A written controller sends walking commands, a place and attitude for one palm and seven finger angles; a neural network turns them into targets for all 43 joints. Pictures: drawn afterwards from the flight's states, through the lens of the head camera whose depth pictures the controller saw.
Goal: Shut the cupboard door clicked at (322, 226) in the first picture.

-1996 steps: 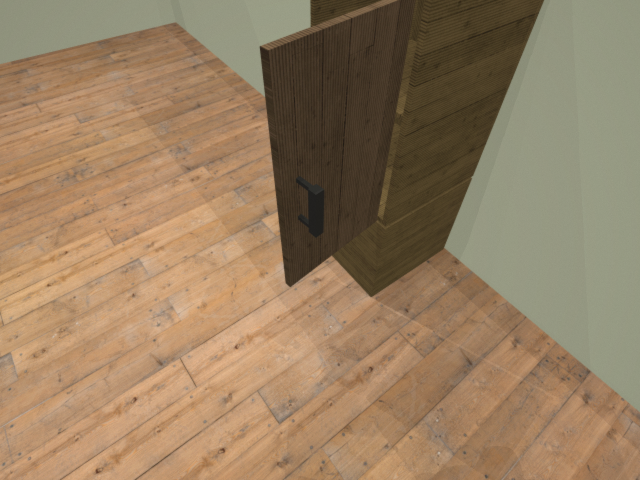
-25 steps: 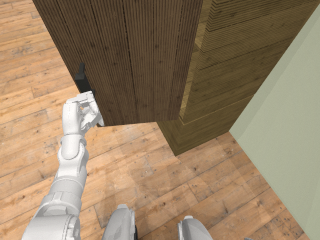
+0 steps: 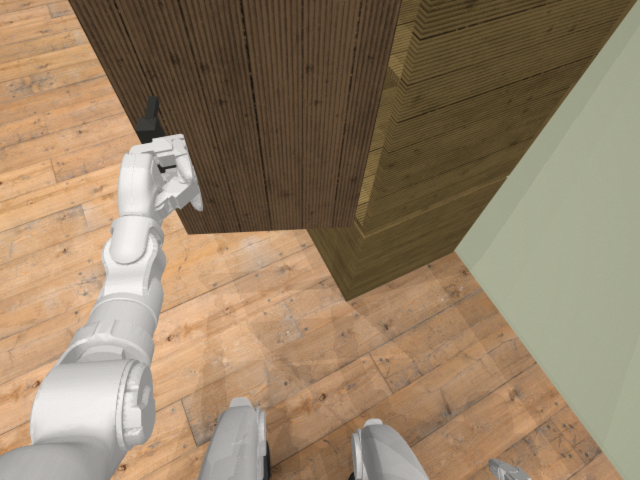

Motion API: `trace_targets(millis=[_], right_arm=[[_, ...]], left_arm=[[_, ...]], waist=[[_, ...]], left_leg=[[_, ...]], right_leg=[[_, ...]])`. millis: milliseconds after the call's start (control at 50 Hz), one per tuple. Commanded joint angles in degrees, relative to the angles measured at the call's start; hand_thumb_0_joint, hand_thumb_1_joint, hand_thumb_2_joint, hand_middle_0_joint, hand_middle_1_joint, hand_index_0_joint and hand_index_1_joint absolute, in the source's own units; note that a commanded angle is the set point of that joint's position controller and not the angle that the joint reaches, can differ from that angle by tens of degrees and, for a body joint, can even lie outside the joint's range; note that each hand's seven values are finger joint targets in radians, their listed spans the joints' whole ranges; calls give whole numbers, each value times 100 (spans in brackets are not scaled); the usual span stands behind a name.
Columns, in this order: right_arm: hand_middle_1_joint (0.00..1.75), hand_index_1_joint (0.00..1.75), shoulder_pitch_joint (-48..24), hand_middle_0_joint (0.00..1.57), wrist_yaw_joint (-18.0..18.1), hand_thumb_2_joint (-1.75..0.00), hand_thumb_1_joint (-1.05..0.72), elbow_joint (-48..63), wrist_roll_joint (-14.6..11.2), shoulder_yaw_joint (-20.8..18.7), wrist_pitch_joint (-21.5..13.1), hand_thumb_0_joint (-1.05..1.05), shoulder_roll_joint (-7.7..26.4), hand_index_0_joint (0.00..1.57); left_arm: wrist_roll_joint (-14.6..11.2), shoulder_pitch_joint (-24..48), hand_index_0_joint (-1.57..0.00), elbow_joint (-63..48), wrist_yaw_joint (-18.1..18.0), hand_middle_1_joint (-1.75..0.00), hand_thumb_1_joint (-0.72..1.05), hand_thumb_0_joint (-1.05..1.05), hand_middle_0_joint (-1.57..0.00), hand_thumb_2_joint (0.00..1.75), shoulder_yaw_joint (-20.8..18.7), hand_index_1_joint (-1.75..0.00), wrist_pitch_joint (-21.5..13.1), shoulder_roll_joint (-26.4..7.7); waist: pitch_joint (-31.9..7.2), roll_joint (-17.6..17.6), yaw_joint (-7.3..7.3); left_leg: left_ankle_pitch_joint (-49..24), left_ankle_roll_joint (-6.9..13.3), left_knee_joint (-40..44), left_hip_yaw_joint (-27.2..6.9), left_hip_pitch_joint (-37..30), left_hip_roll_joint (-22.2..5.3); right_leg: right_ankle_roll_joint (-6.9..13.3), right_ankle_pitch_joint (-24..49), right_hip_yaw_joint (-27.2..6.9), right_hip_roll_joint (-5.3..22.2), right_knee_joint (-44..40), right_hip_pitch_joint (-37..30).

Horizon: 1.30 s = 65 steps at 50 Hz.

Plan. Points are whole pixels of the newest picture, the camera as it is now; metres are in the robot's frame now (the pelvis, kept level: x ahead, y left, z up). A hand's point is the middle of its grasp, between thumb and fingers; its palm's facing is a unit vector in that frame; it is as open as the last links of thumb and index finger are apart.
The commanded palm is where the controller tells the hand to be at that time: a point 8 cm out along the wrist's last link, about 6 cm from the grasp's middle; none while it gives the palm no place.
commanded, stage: push the door shut along its arc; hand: left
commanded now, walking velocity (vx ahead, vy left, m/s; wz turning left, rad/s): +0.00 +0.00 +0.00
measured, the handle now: (164, 146) +0.54 +0.20 +0.05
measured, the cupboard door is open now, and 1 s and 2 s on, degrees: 68 49 45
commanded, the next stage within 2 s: pull the fist back off the door in 1.04 s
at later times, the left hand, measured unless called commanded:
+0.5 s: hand (202, 152) +0.52 +0.15 +0.06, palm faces -0.10 -0.99 -0.04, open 3.1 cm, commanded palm +0.52 +0.17 +0.06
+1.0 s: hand (231, 119) +0.58 +0.12 +0.06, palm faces -0.24 -0.97 -0.03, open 3.1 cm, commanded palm +0.59 +0.13 +0.06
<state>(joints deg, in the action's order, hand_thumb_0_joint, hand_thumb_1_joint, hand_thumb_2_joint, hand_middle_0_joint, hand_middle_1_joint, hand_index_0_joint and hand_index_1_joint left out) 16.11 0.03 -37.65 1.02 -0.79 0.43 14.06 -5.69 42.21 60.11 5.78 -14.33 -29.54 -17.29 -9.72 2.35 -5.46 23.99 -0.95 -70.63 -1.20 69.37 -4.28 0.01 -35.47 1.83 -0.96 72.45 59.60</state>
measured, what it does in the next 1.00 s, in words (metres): stands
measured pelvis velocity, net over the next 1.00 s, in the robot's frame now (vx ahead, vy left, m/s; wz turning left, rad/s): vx -0.01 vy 0.02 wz -0.07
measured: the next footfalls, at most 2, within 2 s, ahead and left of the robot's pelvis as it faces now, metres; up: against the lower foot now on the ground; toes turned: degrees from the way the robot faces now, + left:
none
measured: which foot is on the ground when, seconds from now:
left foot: down 0.00-1.00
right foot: down 0.00-1.00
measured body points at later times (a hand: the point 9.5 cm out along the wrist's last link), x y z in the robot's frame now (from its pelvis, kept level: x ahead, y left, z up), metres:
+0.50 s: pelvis -0.01 +0.01 -0.02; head +0.14 +0.04 +0.40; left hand +0.52 +0.20 +0.06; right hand +0.00 -0.26 -0.13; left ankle +0.08 +0.13 -0.62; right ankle -0.01 -0.12 -0.62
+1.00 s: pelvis -0.01 +0.02 -0.05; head +0.17 +0.05 +0.36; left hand +0.59 +0.17 +0.06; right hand -0.05 -0.24 -0.14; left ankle +0.08 +0.13 -0.62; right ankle -0.01 -0.12 -0.62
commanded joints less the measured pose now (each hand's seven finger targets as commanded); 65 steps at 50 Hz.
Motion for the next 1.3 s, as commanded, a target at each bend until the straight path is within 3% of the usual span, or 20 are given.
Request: trace_targets(millis=[0, 240, 280, 320, 360, 440, 480, 540, 580, 640, 820, 960, 980, 1080, 1120, 1140, 1160, 1200, 1240, 1280], right_arm=[[30, 30, 792, 20, 56, -90, -90, 348, 1, -314, -81, 0, 929, 20], [30, 30, 1127, 20, 19, -90, -90, 148, -16, -312, -108, 0, 1069, 20], [30, 30, 1208, 20, 4, -90, -90, 130, 7, -328, -136, 0, 1100, 20], [30, 30, 1222, 20, -36, -90, -90, 134, 2, -311, -142, 0, 1075, 20], [30, 30, 1301, 20, -22, -90, -90, 111, 13, -305, -155, 0, 1133, 20], [30, 30, 1337, 20, -41, -90, -90, 74, 23, -267, -193, 0, 1146, 20], [30, 30, 1399, 20, -45, -90, -90, 56, 44, -266, -217, 0, 1198, 20], [30, 30, 1419, 20, -67, -90, -90, 70, 43, -231, -220, 0, 1183, 20], [30, 30, 1458, 20, -61, -90, -90, 77, 50, -227, -234, 0, 1212, 20], [30, 30, 1517, 20, -72, -90, -90, 91, 58, -184, -243, 0, 1223, 20], [30, 30, 1666, 20, -68, -90, -90, 32, 50, -160, -292, 0, 1243, 20], [30, 30, 1822, 20, -34, -90, -90, 23, 106, -58, -349, 0, 1264, 20], [30, 30, 1851, 20, -28, -90, -90, 27, 116, -53, -342, 0, 1278, 20], [30, 30, 1964, 20, -40, -90, -90, 66, 131, -61, -287, 0, 1279, 20], [30, 30, 1992, 20, -35, -90, -90, 43, 119, -67, -280, 0, 1261, 20], [30, 30, 2167, 20, -64, -90, -90, 220, 246, -5, -298, 0, 1149, 20], [30, 30, 2099, 20, -137, -90, -90, 220, 285, -27, -313, 0, 1150, 20], [30, 30, 2158, 20, -299, -90, -90, 189, 421, -98, -296, 0, 1020, 20], [30, 30, 2206, 20, -436, -90, -90, 164, 491, -164, -218, 0, 1002, 20], [30, 30, 2239, 20, -498, -90, -90, 138, 530, -170, -120, 0, 1052, 20]], left_arm=[[-33, 2606, -130, -860, 235, -150, 90, 0, -130, 90, -144, -150, -185, -1001], [24, 3939, -130, -514, 631, -150, 90, 0, -130, 90, -37, -150, 109, -1291], [71, 4094, -130, -628, 634, -150, 90, 0, -130, 90, -143, -150, 72, -1460], [117, 4132, -130, -496, 683, -150, 90, 0, -130, 90, 109, -150, 143, -1202], [127, 4328, -130, -414, 670, -150, 90, 0, -130, 90, -128, -150, 176, -1535], [192, 4804, -130, -278, 694, -150, 90, 0, -130, 90, -27, -150, 293, -1553], [234, 4994, -130, -379, 715, -150, 90, 0, -130, 90, -211, -150, 276, -1853], [281, 5132, -130, -176, 788, -150, 90, 0, -130, 90, -121, -150, 395, -1815], [288, 5289, -130, -209, 817, -150, 90, 0, -130, 90, -211, -150, 431, -1958], [309, 5395, -130, -76, 851, -150, 90, 0, -130, 90, -456, -150, 551, -2301], [467, 6080, -130, 12, 1060, -150, 90, 0, -130, 90, -161, -150, 815, -2215], [614, 6428, -130, 352, 1118, -150, 90, 0, -130, 90, -412, -150, 1086, -2735], [656, 6527, -130, 211, 1117, -150, 90, 0, -130, 90, -540, -150, 1068, -2979], [791, 6555, -130, 173, 1213, -150, 90, 0, -130, 90, -615, -150, 1229, -3187], [795, 6690, -130, 157, 1259, -150, 90, 0, -130, 90, -477, -150, 1321, -3047], [249, 6303, -130, -37, 241, -150, 90, 0, -130, 90, -1697, -150, 1436, -3094], [400, 5835, -130, 159, -244, -150, 90, 0, -130, 90, -1560, -150, 1468, -2945], [548, 5915, -130, -235, -1160, -150, 90, 0, -130, 90, -1348, -150, 1442, -2203], [1051, 5615, -130, -346, -1733, -150, 90, 0, -130, 90, -1184, -150, 1323, -2132], [1355, 5650, -130, -363, -1893, -150, 90, 0, -130, 90, -1253, -150, 1164, -2448]], waist=[[-2455, 58, -345], [-2489, 395, -728], [-2782, 614, -678], [-2679, 669, -752], [-2666, 693, -787], [-2644, 763, -943], [-2907, 924, -920], [-2736, 942, -1011], [-2909, 1100, -1010], [-2951, 961, -1014], [-3070, 1289, -1280], [-3136, 1393, -1372], [-3256, 1469, -1333], [-3426, 1484, -1357], [-3360, 1464, -1421], [-3501, 1334, -901], [-3628, 1351, -882], [-3587, 1371, -955], [-3644, 1265, -972], [-3594, 1192, -1018]], left_leg=[[-946, 293, 413, -131, -2722, 227], [-710, 316, 248, -347, -2730, 149], [-833, 291, 235, -403, -2963, 132], [-734, 285, 247, -437, -2991, 130], [-686, 291, 221, -480, -2961, 115], [-590, 305, 149, -519, -2849, 101], [-723, 295, 94, -551, -2974, 81], [-649, 301, 40, -563, -2848, 69], [-744, 289, 5, -612, -2939, 50], [-778, 316, -91, -578, -2664, 52], [-860, 312, -279, -712, -2812, -8], [-1006, 362, -516, -689, -2454, -6], [-1119, 355, -563, -677, -2460, -25], [-1383, 373, -716, -620, -2374, -43], [-1314, 376, -715, -618, -2338, -43], [-1389, 341, -534, -688, -2248, -108], [-1440, 288, -441, -738, -2400, -132], [-1439, 253, -411, -672, -2451, -109], [-1488, 247, -406, -601, -2454, -87], [-1515, 266, -366, -524, -2314, -35]], right_leg=[[87, 1847, -125, -144, -1218, 22], [146, 1334, -24, -196, -1069, 778], [171, 1346, 8, -199, -990, 863], [182, 1253, 43, -208, -994, 1027], [199, 1192, 57, -226, -952, 1112], [194, 1125, 71, -230, -915, 1288], [210, 1177, 69, -233, -839, 1339], [219, 1122, 91, -251, -817, 1465], [235, 1147, 108, -254, -736, 1573], [228, 1164, 108, -280, -692, 1431], [244, 1197, 164, -312, -540, 1966], [259, 1230, 184, -355, -374, 2057], [251, 1296, 180, -347, -339, 2007], [231, 1507, 182, -382, -267, 1928], [231, 1505, 187, -400, -298, 1922], [173, 1499, 240, -388, -326, 1629], [142, 1475, 275, -391, -274, 1679], [70, 1506, 310, -368, -329, 1679], [74, 1564, 295, -367, -403, 1480], [78, 1645, 235, -361, -502, 1223]])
